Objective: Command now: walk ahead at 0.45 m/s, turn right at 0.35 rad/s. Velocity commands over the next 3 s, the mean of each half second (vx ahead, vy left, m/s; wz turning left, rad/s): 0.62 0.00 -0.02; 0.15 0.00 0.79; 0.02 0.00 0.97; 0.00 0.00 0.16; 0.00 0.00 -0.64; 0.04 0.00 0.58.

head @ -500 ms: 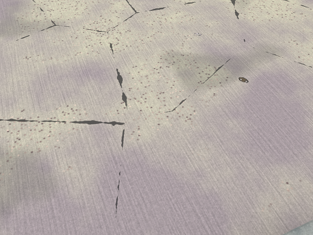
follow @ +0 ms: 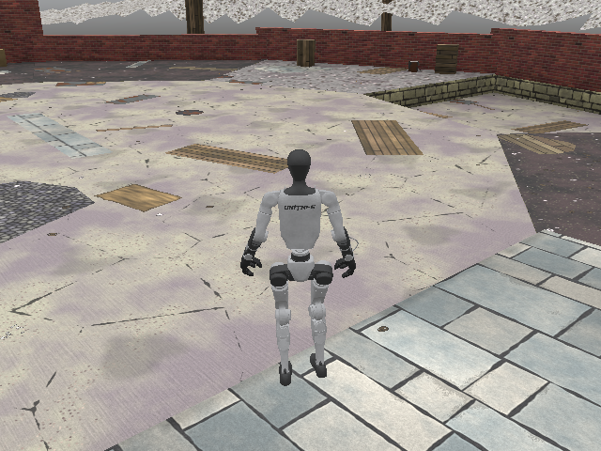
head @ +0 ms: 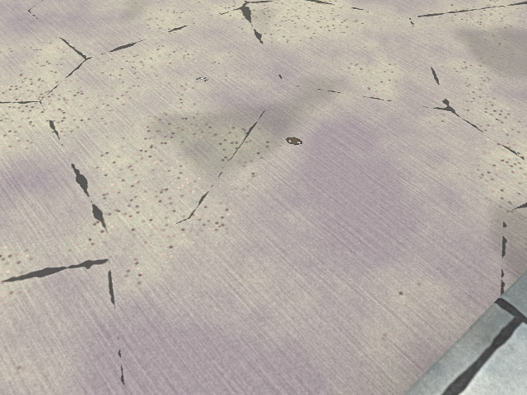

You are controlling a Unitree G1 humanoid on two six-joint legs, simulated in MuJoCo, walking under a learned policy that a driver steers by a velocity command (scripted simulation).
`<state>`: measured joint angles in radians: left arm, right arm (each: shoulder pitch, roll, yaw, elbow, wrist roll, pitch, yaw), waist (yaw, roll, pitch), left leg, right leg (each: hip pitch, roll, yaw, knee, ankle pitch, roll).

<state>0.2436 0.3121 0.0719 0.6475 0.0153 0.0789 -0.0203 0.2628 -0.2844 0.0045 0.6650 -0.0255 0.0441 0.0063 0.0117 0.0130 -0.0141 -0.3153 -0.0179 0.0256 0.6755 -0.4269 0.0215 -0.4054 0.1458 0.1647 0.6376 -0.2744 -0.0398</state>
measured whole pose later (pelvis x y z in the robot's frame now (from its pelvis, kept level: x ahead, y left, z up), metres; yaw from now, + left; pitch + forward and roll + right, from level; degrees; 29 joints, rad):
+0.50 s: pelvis +0.15 -0.03 +0.01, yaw +2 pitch +1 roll +0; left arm 0.00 0.26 0.03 0.68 0.04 -0.02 -0.04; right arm 0.54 -0.26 -0.03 0.85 -0.01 -0.03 0.00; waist -0.12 -0.04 0.03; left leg 0.05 -0.02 -0.04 0.33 -0.39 0.03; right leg -0.51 -0.01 0.03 0.64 -0.07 -0.02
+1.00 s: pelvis +0.29 -0.02 -0.04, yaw +28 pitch +0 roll -5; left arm 0.38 0.21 0.01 0.80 0.09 -0.14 0.08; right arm 0.14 -0.27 -0.04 0.70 -0.12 0.00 0.13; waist 0.07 0.07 0.06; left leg -0.47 0.16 0.02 0.53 0.23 0.02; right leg -0.21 -0.11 -0.41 0.88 -0.62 0.03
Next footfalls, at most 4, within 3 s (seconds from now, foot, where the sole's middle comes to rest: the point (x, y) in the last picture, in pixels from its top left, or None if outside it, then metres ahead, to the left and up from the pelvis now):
0.52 right None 0.30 -0.15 -0.76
1.08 left None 0.36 0.16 -0.90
1.54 right None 0.54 0.02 -0.90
1.94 left None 0.33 0.09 -0.90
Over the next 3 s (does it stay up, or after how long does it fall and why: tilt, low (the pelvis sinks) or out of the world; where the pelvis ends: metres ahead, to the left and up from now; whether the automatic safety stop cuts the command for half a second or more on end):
stays up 0.52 0.07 -0.14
